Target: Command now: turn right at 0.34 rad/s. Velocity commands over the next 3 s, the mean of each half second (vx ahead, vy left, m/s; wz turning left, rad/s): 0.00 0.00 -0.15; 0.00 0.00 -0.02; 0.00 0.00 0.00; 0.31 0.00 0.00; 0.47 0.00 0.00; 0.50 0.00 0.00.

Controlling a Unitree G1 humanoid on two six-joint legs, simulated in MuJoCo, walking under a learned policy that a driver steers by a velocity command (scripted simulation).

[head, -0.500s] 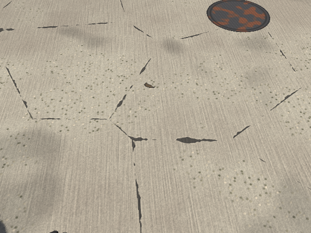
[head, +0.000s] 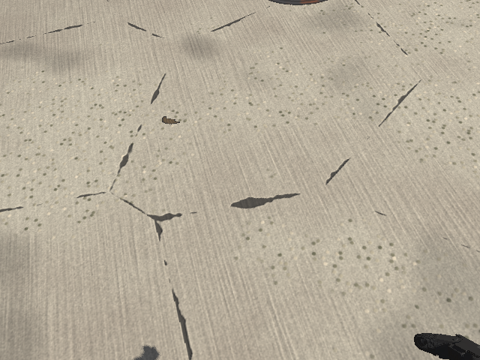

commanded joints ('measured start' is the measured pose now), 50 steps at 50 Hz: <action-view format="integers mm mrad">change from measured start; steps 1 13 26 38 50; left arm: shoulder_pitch -60 -7 56 53 35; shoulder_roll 149 55 24 32 29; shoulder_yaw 44 48 57 61 60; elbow -100 -57 71 177 262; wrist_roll -2 13 1 -7 -10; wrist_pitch -9 -49 -71 -67 -62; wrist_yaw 11 -43 -47 -26 -16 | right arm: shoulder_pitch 33 49 196 214 223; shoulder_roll -63 -57 -51 -49 -58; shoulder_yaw -25 -29 -38 -51 -49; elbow -65 -5 70 161 267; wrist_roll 8 -17 11 19 23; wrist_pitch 6 -36 -52 -46 -41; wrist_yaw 20 76 65 64 58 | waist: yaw -23 18 -10 -15 -14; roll -188 130 -47 -34 -32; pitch -141 -42 -49 -27 2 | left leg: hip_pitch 132 427 566 613 614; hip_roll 13 145 47 21 16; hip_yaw -6 -148 5 39 39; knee -190 -829 -717 -701 -726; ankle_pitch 19 -317 27 190 156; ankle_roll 12 240 191 182 176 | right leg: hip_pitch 116 138 210 251 269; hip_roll -257 -103 -136 -140 -138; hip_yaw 314 19 29 16 -5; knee -204 -13 -87 -78 -101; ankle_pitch -149 -95 27 115 89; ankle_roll -154 95 92 98 107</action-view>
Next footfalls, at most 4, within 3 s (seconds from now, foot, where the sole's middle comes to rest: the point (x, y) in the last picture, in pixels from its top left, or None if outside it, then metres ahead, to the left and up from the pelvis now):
0.16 left None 0.10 0.17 -0.76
1.82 right None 0.22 -0.07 -0.76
2.32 left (226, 307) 0.59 0.13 -0.76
2.88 right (306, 217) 0.89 -0.11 -0.76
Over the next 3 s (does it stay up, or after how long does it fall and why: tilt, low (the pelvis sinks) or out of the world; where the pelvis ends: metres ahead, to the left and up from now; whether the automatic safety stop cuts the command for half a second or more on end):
stays up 0.78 -0.02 0.01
